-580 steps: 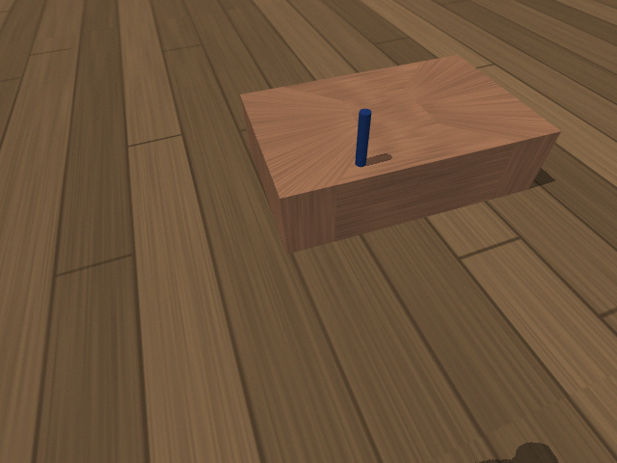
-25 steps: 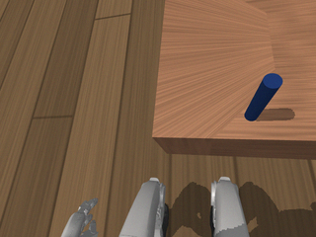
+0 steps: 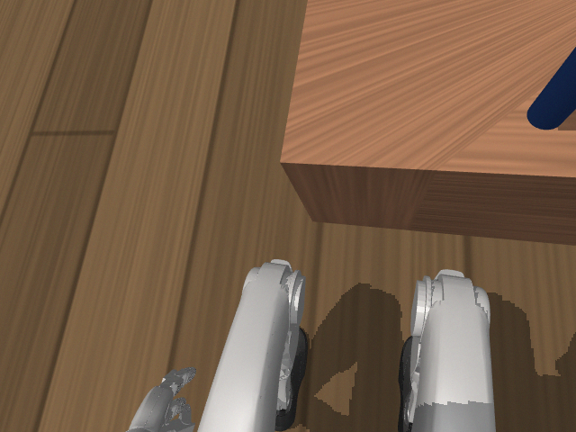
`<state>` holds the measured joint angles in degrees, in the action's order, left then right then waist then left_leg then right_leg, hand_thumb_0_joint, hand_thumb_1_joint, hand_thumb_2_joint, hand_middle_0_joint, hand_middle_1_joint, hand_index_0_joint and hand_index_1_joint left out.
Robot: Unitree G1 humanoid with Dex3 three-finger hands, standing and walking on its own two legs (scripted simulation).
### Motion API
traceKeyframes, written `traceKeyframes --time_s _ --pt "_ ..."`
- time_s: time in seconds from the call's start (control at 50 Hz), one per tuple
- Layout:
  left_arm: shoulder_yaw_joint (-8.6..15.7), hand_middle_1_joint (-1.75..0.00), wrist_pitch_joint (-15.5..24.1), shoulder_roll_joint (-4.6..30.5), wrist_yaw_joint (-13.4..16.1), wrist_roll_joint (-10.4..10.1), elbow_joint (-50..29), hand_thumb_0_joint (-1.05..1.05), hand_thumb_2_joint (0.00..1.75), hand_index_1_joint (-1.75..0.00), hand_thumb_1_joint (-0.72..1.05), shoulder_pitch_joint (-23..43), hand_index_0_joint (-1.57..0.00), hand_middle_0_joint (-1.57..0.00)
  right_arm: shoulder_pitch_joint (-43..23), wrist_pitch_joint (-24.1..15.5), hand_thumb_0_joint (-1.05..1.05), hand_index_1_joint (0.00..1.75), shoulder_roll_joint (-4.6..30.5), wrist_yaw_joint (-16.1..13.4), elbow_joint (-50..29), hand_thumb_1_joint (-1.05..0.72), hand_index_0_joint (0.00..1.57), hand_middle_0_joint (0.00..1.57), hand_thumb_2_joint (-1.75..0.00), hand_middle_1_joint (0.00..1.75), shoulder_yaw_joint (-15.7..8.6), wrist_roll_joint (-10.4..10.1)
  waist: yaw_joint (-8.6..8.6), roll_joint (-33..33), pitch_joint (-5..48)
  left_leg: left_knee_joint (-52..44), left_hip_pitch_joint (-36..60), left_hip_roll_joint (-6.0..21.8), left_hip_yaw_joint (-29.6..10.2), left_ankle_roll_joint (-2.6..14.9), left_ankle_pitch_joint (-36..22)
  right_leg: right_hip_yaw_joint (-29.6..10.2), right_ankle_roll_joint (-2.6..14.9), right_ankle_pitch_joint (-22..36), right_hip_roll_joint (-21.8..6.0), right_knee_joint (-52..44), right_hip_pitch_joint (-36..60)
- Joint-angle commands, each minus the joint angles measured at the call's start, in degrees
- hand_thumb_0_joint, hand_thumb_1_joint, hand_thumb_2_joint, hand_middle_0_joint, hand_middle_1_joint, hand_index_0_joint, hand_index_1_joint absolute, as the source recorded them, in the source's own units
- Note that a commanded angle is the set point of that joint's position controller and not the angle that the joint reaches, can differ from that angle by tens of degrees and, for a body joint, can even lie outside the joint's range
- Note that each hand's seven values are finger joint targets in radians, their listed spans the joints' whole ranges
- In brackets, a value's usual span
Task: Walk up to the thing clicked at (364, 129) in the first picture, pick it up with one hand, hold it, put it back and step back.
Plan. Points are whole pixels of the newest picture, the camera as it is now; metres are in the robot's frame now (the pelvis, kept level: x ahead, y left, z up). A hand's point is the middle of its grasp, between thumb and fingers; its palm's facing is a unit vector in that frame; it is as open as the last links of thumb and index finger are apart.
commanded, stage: close in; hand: right
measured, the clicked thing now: out of the picture +0.53 -0.28 +0.06
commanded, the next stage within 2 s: rest palm in 0.50 s
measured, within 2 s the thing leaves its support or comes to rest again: leaves its support in 1.82 s
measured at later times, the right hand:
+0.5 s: hand out of the picture +0.50 -0.28 +0.01, palm faces +0.22 +0.98 +0.00, open 17.0 cm
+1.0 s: hand (561, 89) +0.52 -0.27 +0.01, palm faces +0.20 +0.98 -0.01, open 15.7 cm
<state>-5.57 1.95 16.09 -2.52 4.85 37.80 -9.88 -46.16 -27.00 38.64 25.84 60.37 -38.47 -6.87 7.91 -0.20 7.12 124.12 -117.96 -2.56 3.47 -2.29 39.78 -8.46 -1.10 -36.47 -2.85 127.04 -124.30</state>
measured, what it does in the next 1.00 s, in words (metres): stands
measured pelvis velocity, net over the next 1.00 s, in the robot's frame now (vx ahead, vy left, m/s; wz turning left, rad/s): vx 0.01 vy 0.00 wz -0.01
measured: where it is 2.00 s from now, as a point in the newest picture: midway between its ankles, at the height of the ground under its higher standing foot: (347, 402)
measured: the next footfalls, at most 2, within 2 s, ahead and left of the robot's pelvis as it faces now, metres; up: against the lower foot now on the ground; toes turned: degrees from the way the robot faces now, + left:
none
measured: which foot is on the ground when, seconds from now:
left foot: down 0.00-1.00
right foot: down 0.00-1.00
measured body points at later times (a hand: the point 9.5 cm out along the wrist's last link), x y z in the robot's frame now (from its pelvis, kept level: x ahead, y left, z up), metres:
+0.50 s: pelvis +0.02 +0.01 +0.00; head +0.23 -0.04 +0.40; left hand +0.13 +0.28 -0.11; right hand +0.48 -0.33 +0.01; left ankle +0.10 +0.13 -0.35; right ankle +0.09 -0.14 -0.35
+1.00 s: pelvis +0.01 +0.00 +0.00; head +0.23 -0.05 +0.39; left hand +0.11 +0.27 -0.12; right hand +0.50 -0.32 +0.01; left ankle +0.10 +0.13 -0.35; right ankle +0.09 -0.14 -0.35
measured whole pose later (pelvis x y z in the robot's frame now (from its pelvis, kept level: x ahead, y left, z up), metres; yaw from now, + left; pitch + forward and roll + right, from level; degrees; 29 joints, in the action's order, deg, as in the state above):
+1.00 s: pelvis +0.01 +0.00 +0.00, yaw -1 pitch +35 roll +6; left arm -4.0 -2.7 16.6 -3.0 4.8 35.6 -9.9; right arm -49.7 -26.0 32.6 14.5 57.7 -30.3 -5.2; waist 8.9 0.4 7.4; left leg 125.6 -119.0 -2.7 2.9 -1.8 41.8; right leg -7.9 -1.9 -38.6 -3.1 127.7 -124.5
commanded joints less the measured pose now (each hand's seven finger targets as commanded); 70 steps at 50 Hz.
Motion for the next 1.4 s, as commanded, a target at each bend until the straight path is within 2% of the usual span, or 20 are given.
traceKeyframes --time_s 0.0,0.04,0.06,0.08,0.14,0.24,0.34,0.44,0.58,0.7,0.76,0.84,0.9,0.96,1.06,1.08,1.1,1.24,1.26,1.38 --pt "6.56 -0.3 0.85 13.98 1.25 -0.82 -4.87 0.0 0.89 -0.29 0.9 -6.43 -0.2 -0.19 -18.95 -2.3 0.0 0.03 15.82 -3.93 -13.36 0.44 0.06 0.07 -0.03 0.03 1.63 -0.99 -1.64 14.4 35.48 -16.15 12.26 -0.77 3.25 4.75 2.04 3.85 2.4 -6.47 0.38 -18.71 30.01" --pt "6.15 -0.3 0.69 13.3 1.5 -0.92 -4.1 0.0 0.89 -0.29 0.9 -7.4 -0.2 -0.2 -20.15 -2.12 0.0 0.03 14.48 -4.8 -15.59 0.42 0.06 0.07 -0.03 0.03 3.45 -0.89 -0.89 13.58 35.88 -16.18 12.37 -0.75 3.09 4.64 0.71 4.24 2.57 -5.11 0.29 -17.66 28.92" --pt "6.44 -0.3 0.48 14.3 1.74 -1.19 -4.33 0.0 0.89 -0.3 0.91 -7.63 -0.21 -0.2 -19.0 -1.78 0.0 0.03 16.84 -5.39 -15.36 0.43 0.06 0.08 -0.03 0.03 1.72 -0.84 -1.36 14.21 36.44 -15.92 12.42 -0.65 2.98 4.73 0.51 4.11 2.61 -5.01 0.42 -17.93 29.43" --pt "6.65 -0.3 0.21 13.98 1.66 -1.09 -4.47 0.0 0.89 -0.3 0.9 -8.29 -0.2 -0.2 -18.99 -1.64 0.0 0.03 16.17 -5.76 -17.01 0.45 0.06 0.08 -0.01 0.03 2.35 -0.78 -1.29 14.05 38.42 -15.67 14.53 -0.65 2.97 4.65 -2.01 4.38 2.56 -1.96 0.25 -17.54 29.96" --pt "6.33 -0.3 -0.12 13.28 1.79 -1.3 -3.98 0.0 0.9 -0.3 0.9 -8.22 -0.2 -0.2 -17.32 -1.34 0.0 0.03 12.69 -6.44 -14.03 0.43 0.06 0.08 -0.02 0.03 3.48 -1.57 -0.44 11.3 35.52 -15.11 13.98 -0.69 2.91 4.42 -4.64 4.23 2.9 0.84 0.03 -15.97 27.88" --pt "6.03 -0.3 -0.77 12.4 1.45 -0.9 -4.38 0.0 0.9 -0.3 0.89 -8.57 -0.21 -0.2 -14.41 -2.12 0.0 0.03 12.32 -7.52 -12.57 0.41 0.06 0.08 -0.02 0.03 2.36 -1.58 -1.23 9.03 35.04 -15.04 18.37 -0.59 1.63 4.03 -10.52 4.99 3.25 6.7 -0.12 -13.59 25.36" --pt "6.48 -0.3 -1.67 12.64 1.1 -0.74 -4.82 0.0 0.9 -0.3 0.9 -8.46 -0.21 -0.2 -16.52 -3.04 0.0 0.03 10.78 -7.98 -14.56 0.4 0.06 0.08 -0.03 0.03 3.37 -1.01 -1.39 11.39 38.26 -14.41 17.97 -0.54 1.57 4.26 -10.07 4.78 2.84 6.74 -0.22 -14.48 28.01" --pt "6.57 -0.3 -2.14 12.65 1.04 -0.3 -4.0 0.0 0.9 -0.3 0.9 -8.91 -0.21 -0.2 -19.36 -3.78 0.0 0.03 10.23 -8.33 -17.24 0.41 0.05 0.07 -0.04 0.03 3.81 -1.09 -0.27 11.64 41.01 -13.37 20.26 -0.51 1.77 3.75 -16.01 4.36 2.72 12.16 -0.53 -12.26 30.1" --pt "6.97 -0.31 -3.14 12.59 0.67 -0.16 -4.6 0.0 0.9 -0.3 0.9 -8.32 -0.21 -0.2 -19.11 -3.08 0.0 0.04 9.64 -9.7 -16.82 0.42 0.05 0.07 -0.04 0.04 4.27 -0.09 -1.15 11.92 40.59 -13.7 19.62 -0.62 1.73 4.08 -12.41 4.66 2.43 9.02 -0.44 -13.39 29.11" --pt "6.64 -0.29 -3.45 12.28 0.69 -0.08 -4.23 0.0 0.94 -0.31 0.84 -8.44 -0.19 -0.2 -21.71 -2.91 0.0 0.07 9.1 -10.27 -16.78 0.41 0.08 0.1 -0.09 0.07 5.64 0.26 0.22 11.19 39.49 -13.96 19.04 -0.7 2.03 3.95 -11.65 4.35 2.58 7.79 -0.33 -12.9 27.77" --pt "6.39 -0.3 -3.5 12.23 0.67 -0.03 -4.2 0.0 0.91 -0.31 0.88 -8.13 -0.21 -0.21 -21.38 -2.91 0.0 0.16 8.39 -10.56 -14.29 0.4 0.26 0.28 -0.09 0.16 6.4 0.47 0.64 10.17 36.06 -13.98 17.36 -0.71 2.29 4.04 -9.88 4.36 2.68 5.98 -0.3 -12.99 25.84" --pt "6.21 -0.31 -3.59 12.64 0.63 0.06 -4.49 0.0 0.91 -0.31 0.89 -8.44 -0.21 -0.21 -23.88 -3.3 0.0 0.24 8.35 -10.82 -16.03 0.42 0.37 0.38 -0.13 0.24 7.41 0.9 0.95 12.51 37.48 -13.15 15.87 -0.67 2.76 4.3 -9.5 4.05 2.41 5.93 -0.18 -13.54 28.39" --pt "6.13 -0.3 -3.63 12.77 0.53 -0.09 -4.85 0.0 0.91 -0.31 0.89 -8.74 -0.2 -0.2 -24.21 -3.01 0.0 0.26 8.51 -11.29 -15.22 0.41 0.41 0.42 -0.13 0.25 6.96 0.85 0.58 13.3 39.09 -12.6 16.11 -0.59 2.98 4.43 -10.54 3.79 2.18 7.28 -0.18 -13.7 30.36" --pt "6.0 -0.3 -3.75 13.22 0.65 0.02 -4.66 0.0 0.91 -0.31 0.89 -9.25 -0.2 -0.2 -23.88 -2.66 0.0 0.33 8.41 -11.73 -13.65 0.38 0.49 0.51 -0.19 0.33 7.28 1.21 1.56 13.46 37.51 -12.49 15.36 -0.51 3.39 4.38 -10.48 3.65 2.12 7.1 -0.19 -13.73 30.22" --pt "5.57 -0.3 -4.16 13.08 0.67 -0.14 -5.14 0.0 0.91 -0.3 0.89 -9.68 -0.2 -0.2 -23.55 -2.16 0.0 0.48 10.09 -12.13 -14.35 0.32 0.65 0.66 -0.3 0.47 6.52 1.35 1.28 11.73 38.68 -13.05 18.24 -0.5 2.73 4.03 -11.66 4.11 2.59 7.86 -0.09 -12.58 27.48" --pt "5.61 -0.3 -4.29 13.18 0.62 -0.03 -5.04 0.0 0.91 -0.3 0.89 -10.26 -0.2 -0.2 -24.3 -2.29 0.0 0.51 12.18 -12.35 -15.76 0.32 0.7 0.71 -0.32 0.51 5.28 1.54 0.56 13.36 40.36 -12.78 18.69 -0.49 2.58 4.12 -12.58 4.26 2.36 9.13 -0.16 -12.57 28.75" --pt "5.42 -0.3 -4.39 13.03 0.61 -0.04 -5.18 0.0 0.91 -0.3 0.89 -9.93 -0.2 -0.2 -24.59 -2.03 0.0 0.55 11.29 -12.51 -15.04 0.3 0.74 0.75 -0.35 0.55 6.13 1.61 0.8 13.65 39.85 -12.66 18.15 -0.57 2.66 4.19 -12.45 4.23 2.38 9.01 -0.19 -12.46 28.91" --pt "5.49 -0.3 -4.88 13.08 0.58 -0.02 -5.07 0.0 0.9 -0.3 0.9 -10.52 -0.2 -0.2 -24.51 -1.58 0.0 0.81 9.77 -13.41 -13.15 0.07 1.02 1.03 -0.58 0.81 7.05 2.44 2.23 13.63 37.13 -12.48 16.13 -0.65 3.4 4.34 -11.24 3.55 2.29 7.78 -0.2 -13.76 28.64" --pt "5.63 -0.3 -4.95 13.07 0.61 0.13 -5.21 0.0 0.91 -0.3 0.89 -10.86 -0.2 -0.2 -25.87 -1.8 0.0 0.86 11.38 -13.67 -15.75 0.02 1.05 1.06 -0.63 0.85 6.02 2.48 1.63 13.69 38.6 -13.05 17.47 -0.58 3.01 4.21 -11.56 3.94 2.38 7.85 -0.19 -13.23 28.68" --pt "5.55 -0.29 -4.97 13.5 0.96 -0.29 -5.81 0.0 0.9 -0.3 0.89 -10.26 -0.19 -0.2 -26.57 -1.24 0.0 1.07 11.63 -13.51 -14.46 -0.23 1.24 1.25 -0.85 1.06 5.85 1.84 2.36 12.96 38.97 -13.69 18.18 -0.66 2.98 4.11 -10.71 3.82 2.47 6.94 -0.2 -13.76 28.73"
